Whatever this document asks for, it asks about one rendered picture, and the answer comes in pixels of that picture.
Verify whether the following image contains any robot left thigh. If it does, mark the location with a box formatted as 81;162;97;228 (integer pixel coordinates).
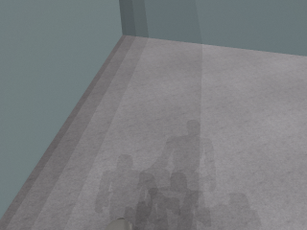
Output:
105;218;132;230

